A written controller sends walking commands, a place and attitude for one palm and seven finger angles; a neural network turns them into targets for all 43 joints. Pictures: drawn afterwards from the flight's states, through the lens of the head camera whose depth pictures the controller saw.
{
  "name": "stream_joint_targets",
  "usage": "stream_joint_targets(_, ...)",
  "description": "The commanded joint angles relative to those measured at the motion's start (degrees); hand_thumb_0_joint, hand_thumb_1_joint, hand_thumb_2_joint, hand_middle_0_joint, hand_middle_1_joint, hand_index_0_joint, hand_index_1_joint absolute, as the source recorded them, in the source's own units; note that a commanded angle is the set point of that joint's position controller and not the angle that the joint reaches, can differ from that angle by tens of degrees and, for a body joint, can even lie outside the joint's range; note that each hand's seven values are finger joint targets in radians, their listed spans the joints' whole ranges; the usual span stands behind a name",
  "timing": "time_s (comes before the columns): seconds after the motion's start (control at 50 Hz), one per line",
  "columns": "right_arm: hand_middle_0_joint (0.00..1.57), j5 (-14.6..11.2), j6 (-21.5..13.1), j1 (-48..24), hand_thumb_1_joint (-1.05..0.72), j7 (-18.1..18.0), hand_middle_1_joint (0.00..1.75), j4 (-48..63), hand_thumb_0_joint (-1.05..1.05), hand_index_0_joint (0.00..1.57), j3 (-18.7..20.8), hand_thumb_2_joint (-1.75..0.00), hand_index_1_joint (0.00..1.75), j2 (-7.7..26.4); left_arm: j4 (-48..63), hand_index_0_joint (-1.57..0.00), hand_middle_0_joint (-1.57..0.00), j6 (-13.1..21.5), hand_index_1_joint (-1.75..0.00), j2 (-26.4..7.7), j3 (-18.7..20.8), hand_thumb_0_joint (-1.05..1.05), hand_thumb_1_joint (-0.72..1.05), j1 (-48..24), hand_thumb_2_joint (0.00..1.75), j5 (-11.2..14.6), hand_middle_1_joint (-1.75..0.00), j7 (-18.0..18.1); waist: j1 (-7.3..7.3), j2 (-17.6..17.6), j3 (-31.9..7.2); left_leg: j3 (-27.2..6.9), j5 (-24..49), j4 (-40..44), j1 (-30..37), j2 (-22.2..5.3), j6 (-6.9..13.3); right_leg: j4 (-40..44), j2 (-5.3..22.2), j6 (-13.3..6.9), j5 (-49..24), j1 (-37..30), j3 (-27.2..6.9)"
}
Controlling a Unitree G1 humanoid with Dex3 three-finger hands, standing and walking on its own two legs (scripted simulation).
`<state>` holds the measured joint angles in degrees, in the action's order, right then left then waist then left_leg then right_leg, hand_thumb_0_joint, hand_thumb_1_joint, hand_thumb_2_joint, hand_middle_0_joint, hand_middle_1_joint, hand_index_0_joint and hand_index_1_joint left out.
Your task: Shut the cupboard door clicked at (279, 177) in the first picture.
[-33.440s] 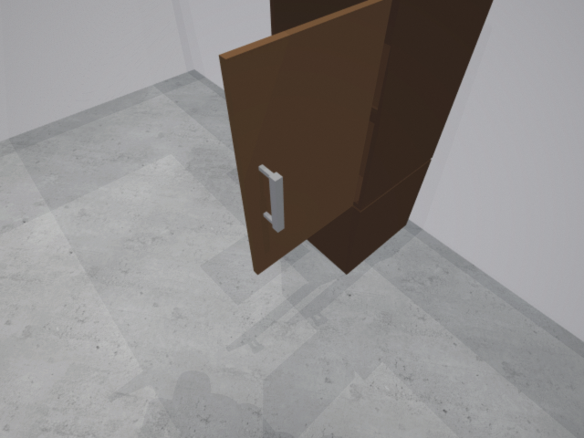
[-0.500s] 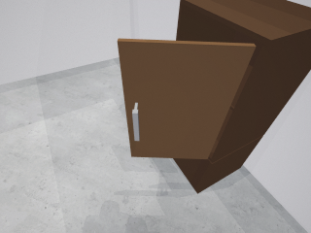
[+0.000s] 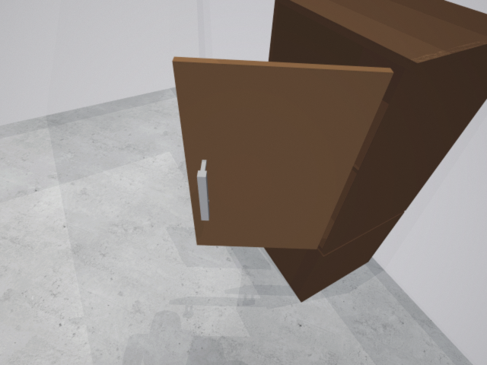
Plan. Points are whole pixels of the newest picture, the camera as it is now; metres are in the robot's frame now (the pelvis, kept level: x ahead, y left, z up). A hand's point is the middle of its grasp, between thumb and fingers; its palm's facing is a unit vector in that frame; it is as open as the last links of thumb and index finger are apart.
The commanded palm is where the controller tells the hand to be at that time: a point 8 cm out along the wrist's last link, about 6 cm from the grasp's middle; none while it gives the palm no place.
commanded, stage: shuffle to correct the standing spot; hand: left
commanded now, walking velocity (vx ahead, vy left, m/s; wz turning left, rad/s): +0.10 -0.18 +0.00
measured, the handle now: (204, 191) +0.50 +0.12 -0.05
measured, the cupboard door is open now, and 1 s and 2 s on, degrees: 60 60 60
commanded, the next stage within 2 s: come to a stop and stand still in 0.38 s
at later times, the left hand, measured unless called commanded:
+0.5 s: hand out of the picture +0.09 +0.12 -0.17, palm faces +0.01 -0.98 -0.18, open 7.3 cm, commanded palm none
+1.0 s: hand out of the picture +0.09 +0.08 -0.18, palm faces +0.05 -0.98 -0.18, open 7.3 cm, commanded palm none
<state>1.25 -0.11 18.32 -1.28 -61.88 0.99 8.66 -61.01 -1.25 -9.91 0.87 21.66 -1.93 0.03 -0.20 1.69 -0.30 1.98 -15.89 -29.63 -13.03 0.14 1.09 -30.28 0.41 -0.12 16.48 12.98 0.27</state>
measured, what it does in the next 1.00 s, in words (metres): steps to the right: right foot, then left foot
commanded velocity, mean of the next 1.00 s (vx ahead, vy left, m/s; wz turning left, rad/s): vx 0.00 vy -0.03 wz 0.00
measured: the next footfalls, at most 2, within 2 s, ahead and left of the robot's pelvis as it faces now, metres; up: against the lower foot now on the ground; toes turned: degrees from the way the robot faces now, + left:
right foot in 0.52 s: +0.10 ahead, -0.17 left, +0.00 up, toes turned +1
left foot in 0.74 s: +0.12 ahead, +0.01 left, +0.00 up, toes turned +3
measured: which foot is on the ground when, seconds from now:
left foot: down 0.00-0.52, up 0.54-0.72, down 0.74-1.00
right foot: down 0.00-0.24, up 0.26-0.50, down 0.52-1.00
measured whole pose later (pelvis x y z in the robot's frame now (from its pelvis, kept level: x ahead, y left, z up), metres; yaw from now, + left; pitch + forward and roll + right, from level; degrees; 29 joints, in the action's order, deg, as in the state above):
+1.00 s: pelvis +0.07 -0.10 +0.00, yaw +0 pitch -1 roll +0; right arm 0.7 1.4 11.3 -0.7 -57.3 1.7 9.0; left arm -57.8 -1.2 -9.5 1.2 15.6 -1.3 1.9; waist 1.1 1.5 2.9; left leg 5.4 -15.3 -30.4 -14.6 0.0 2.3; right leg -29.5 2.0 -0.3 13.1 15.7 5.2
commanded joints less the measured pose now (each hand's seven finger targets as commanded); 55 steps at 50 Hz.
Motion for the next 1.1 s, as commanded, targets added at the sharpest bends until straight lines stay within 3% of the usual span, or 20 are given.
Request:
stream_joint_targets(0.0, 0.20, 0.1, -1.3, 0.3, -0.90, -1.3, 0.30, 3.4, 0.00, 0.20, 1.8, -0.90, 0.30, 8.2, 2.9, -0.20, -0.20, 1.2, -0.30, -4.5, 1.3, 0.00, 0.90, 4.8, 0.90, 0.2, -0.30, 0.2, 0.76, -1.4, 5.1, -6.8, -5.7, 5.6, -6.7, -7.7, 3.2, 5.0, 3.4, -3.2, -0.2, 1.2, -4.3)
stream_joint_targets(0.1, 0.20, 0.0, -1.6, -0.6, -0.90, -1.6, 0.30, 3.7, 0.00, 0.20, 0.9, -0.90, 0.30, 3.6, 2.2, -0.20, -0.20, 1.4, -0.30, -6.5, 2.4, 0.00, 0.90, 7.9, 0.90, 0.2, -0.30, 0.8, 1.74, 10.2, 3.3, 3.4, -10.2, -13.3, -13.3, -1.2, 0.2, 10.9, 12.0, -10.4, -13.4, -5.0, -14.9)
stream_joint_targets(0.14, 0.20, -0.2, -1.7, -1.4, -0.90, -1.7, 0.30, 3.6, 0.00, 0.20, 0.8, -0.90, 0.30, 2.7, 2.2, -0.20, -0.20, 1.1, -0.30, -5.8, 2.5, 0.00, 0.90, 7.2, 0.90, 0.0, -0.30, 1.2, 1.25, 6.4, 4.3, 3.7, -11.7, -12.6, -12.9, -2.1, 0.2, 9.2, 12.2, -12.6, -19.3, -4.8, -13.4)
stream_joint_targets(0.18, 0.20, -0.2, -2.0, 2.5, -0.90, -1.8, 0.30, 1.4, 0.00, 0.20, 0.7, -0.90, 0.30, 2.3, 3.0, -0.20, -0.20, 0.4, -0.30, -5.0, 2.3, 0.00, 0.90, 4.0, 0.90, 0.4, -0.30, 1.1, -1.23, 3.2, 3.2, 3.8, -1.9, 0.4, -2.1, -3.1, 0.4, 3.4, 8.4, -9.5, -18.5, 0.9, -8.3)
stream_joint_targets(0.22, 0.20, 0.7, -2.1, 9.7, -0.90, -2.4, 0.30, -1.1, 0.00, 0.20, 2.4, -0.90, 0.30, 9.9, 4.4, -0.20, -0.20, 0.4, -0.30, -1.4, 1.6, 0.00, 0.90, 3.3, 0.90, 0.3, -0.30, 0.4, -3.31, -15.3, 1.7, -18.1, 12.9, 10.8, 12.1, -20.8, 7.9, -13.9, -1.1, -2.1, 2.6, 17.0, 2.7)
stream_joint_targets(0.24, 0.20, 0.9, -1.9, 11.7, -0.90, -2.6, 0.30, -1.7, 0.00, 0.20, 2.9, -0.90, 0.30, 11.7, 6.1, -0.20, -0.20, 0.2, -0.30, -2.8, 1.8, 0.00, 0.90, -0.8, 0.90, -0.4, -0.30, 0.5, -4.75, -18.5, 5.3, -23.6, 17.1, 13.8, 11.1, -27.4, 12.5, -24.7, -0.5, -1.5, 16.7, 22.8, 1.8)
stream_joint_targets(0.26, 0.20, 0.9, -1.9, 10.9, -0.90, -2.7, 0.30, -1.5, 0.00, 0.20, 2.6, -0.90, 0.30, 10.4, 7.0, -0.20, -0.20, -0.1, -0.30, -4.0, 2.6, 0.00, 0.90, -3.5, 0.90, -0.6, -0.30, 0.3, -4.14, -12.6, 8.8, -22.2, 18.3, 13.9, 6.6, -27.7, 13.5, -29.9, 1.9, -1.4, 15.0, 25.0, -1.6)
stream_joint_targets(0.36, 0.20, 1.2, -2.4, 1.3, -0.90, -2.4, 0.30, 2.0, 0.00, 0.20, 2.9, -0.90, 0.30, 10.9, 7.3, -0.20, -0.20, -0.7, -0.30, 0.1, 2.5, 0.00, 0.90, -3.8, 0.90, 0.2, -0.30, -1.6, -0.33, -10.7, 5.7, -5.3, 19.3, 12.2, -1.6, -19.0, 7.9, -16.1, 3.2, 0.3, 5.5, 12.3, 3.1)
stream_joint_targets(0.44, 0.20, 1.2, -0.9, 0.5, -0.90, -1.9, 0.30, 2.5, 0.00, 0.20, 4.1, -0.90, 0.30, 11.6, 6.6, -0.20, -0.20, -0.4, -0.30, -1.0, 3.1, 0.00, 0.90, -1.4, 0.90, 0.2, -0.30, -1.7, 0.53, -8.7, 4.3, -3.5, 5.6, 6.4, -7.5, -15.4, 4.4, -1.2, -0.7, 0.5, -4.1, -0.2, 8.9)
stream_joint_targets(0.46, 0.20, 1.1, -0.6, 0.6, -0.90, -1.7, 0.30, 2.8, 0.00, 0.20, 4.2, -0.90, 0.30, 11.0, 6.1, -0.20, -0.20, -0.1, -0.30, -2.5, 3.5, 0.00, 0.90, 1.3, 0.90, 0.2, -0.30, -1.5, 1.81, -6.0, 3.0, -1.5, 1.5, 1.9, -9.7, -13.1, 2.7, 2.7, -0.2, 0.2, -5.0, -4.8, 7.7)
stream_joint_targets(0.5, 0.20, 0.2, -0.4, 1.0, -0.90, -0.9, 0.30, 5.4, 0.00, 0.20, 2.4, -0.90, 0.30, 3.2, 5.0, -0.20, -0.20, 1.1, -0.30, -10.8, 5.0, 0.00, 0.90, 6.6, 0.90, -0.2, -0.30, -0.1, 4.18, 18.2, -1.7, 7.1, -19.8, -20.5, -20.9, -1.0, -1.5, 12.8, 18.1, -6.7, -10.0, -13.4, -14.8)
stream_joint_targets(0.52, 0.20, -0.2, 0.0, -0.7, -0.90, -1.0, 0.30, 6.5, 0.00, 0.20, 2.1, -0.90, 0.30, 3.8, 5.6, -0.20, -0.20, 1.0, -0.30, -10.5, 4.6, 0.00, 0.90, 6.6, 0.90, 0.2, -0.30, 0.3, 5.09, 11.7, -3.1, 1.6, -21.7, -28.0, -17.8, -2.6, -0.6, 15.0, 21.1, -11.2, -6.3, -7.6, -17.3)
stream_joint_targets(0.56, 0.20, -0.2, 0.1, -0.3, -0.90, -0.5, 0.30, 5.2, 0.00, 0.20, 1.7, -0.90, 0.30, 2.6, 6.1, -0.20, -0.20, 1.9, -0.30, -7.7, 3.5, 0.00, 0.90, -1.3, 0.90, 0.3, -0.30, 1.5, 1.39, 10.5, -0.2, -0.7, -16.5, -30.1, -15.5, -4.2, -0.4, 13.9, 19.2, -12.0, -11.8, -1.7, -15.1)
stream_joint_targets(0.66, 0.20, -1.0, 0.3, 3.5, -0.90, -0.1, 0.30, 2.2, 0.00, 0.20, 0.7, -0.90, 0.30, 0.7, 6.7, -0.20, -0.20, 1.9, -0.30, -8.3, 2.6, 0.00, 0.90, -5.7, 0.90, 0.8, -0.30, 2.3, -0.75, 4.4, 0.4, 3.1, -0.2, 0.6, 0.2, -0.5, -2.4, 6.3, 14.4, -8.1, -24.7, 2.0, -5.5)
stream_joint_targets(0.76, 0.20, -0.2, 0.4, -3.6, -0.90, -0.2, 0.30, 5.1, 0.00, 0.20, 1.4, -0.90, 0.30, 6.3, 6.9, -0.20, -0.20, 0.2, -0.30, -4.8, 2.2, 0.00, 0.90, -5.1, 0.90, 0.9, -0.30, 2.3, 2.23, -12.0, 4.2, -6.7, 16.3, 9.7, -6.7, -10.4, 3.8, 0.0, 5.1, -1.1, -5.6, -1.2, 1.3)
stream_joint_targets(0.9, 0.20, -0.4, 1.1, -2.7, -0.90, 0.1, 0.30, 6.3, 0.00, 0.20, 1.6, -0.90, 0.30, 4.7, 6.4, -0.20, -0.20, 1.0, -0.30, -6.3, 1.7, 0.00, 0.90, -4.5, 0.90, 0.5, -0.30, 2.1, 0.30, 2.8, 0.6, -1.5, 0.6, 3.9, -1.6, -4.1, 0.6, 9.2, 11.0, -3.8, -4.8, 2.4, -6.4)
stream_joint_targets(0.96, 0.20, -0.7, 0.2, -6.1, -0.90, 0.6, 0.30, 8.9, 0.00, 0.20, 2.0, -0.90, 0.30, 9.0, 4.3, -0.20, -0.20, 1.9, -0.30, -7.3, 0.8, 0.00, 0.90, 0.4, 0.90, 0.5, -0.30, 4.0, 1.00, -6.8, -1.0, 0.2, 1.3, -2.5, 2.0, -5.2, -1.2, 8.7, 10.7, -2.9, -10.9, 2.5, -6.6)
stream_joint_targets(0.98, 0.20, -0.5, 0.2, -4.2, -0.90, 1.0, 0.30, 10.2, 0.00, 0.20, 1.4, -0.90, 0.30, 5.2, 7.0, -0.20, -0.20, 2.6, -0.30, -10.5, 1.1, 0.00, 0.90, -3.7, 0.90, 0.7, -0.30, 3.6, -0.96, -5.4, -4.1, 0.0, -3.8, -1.2, -0.4, -2.5, -1.2, 8.2, 12.7, -5.0, -0.4, 1.9, -9.0)
stream_joint_targets(1.04, 0.20, -0.1, -0.8, -1.6, -0.90, 1.1, 0.30, 10.6, 0.00, 0.20, 0.6, -0.90, 0.30, 6.2, 7.8, -0.20, -0.20, 2.2, -0.30, -7.5, 0.5, 0.00, 0.90, -5.3, 0.90, 0.6, -0.30, 2.6, -0.91, -11.0, 1.2, -5.8, 1.8, 7.7, -1.9, -7.2, 1.3, 3.3, 6.2, -3.5, 3.1, 6.0, -1.1)
stream_joint_targets(1.08, 0.20, -0.3, -0.9, -2.9, -0.90, 0.8, 0.30, 11.6, 0.00, 0.20, 0.5, -0.90, 0.30, 7.9, 6.7, -0.20, -0.20, 1.8, -0.30, -5.6, 0.0, 0.00, 0.90, -3.1, 0.90, 0.5, -0.30, 2.3, 0.50, -6.0, 4.0, -8.8, -4.1, 12.2, -7.5, -8.8, 2.7, 1.9, 3.9, -2.0, 1.4, 1.8, 1.7)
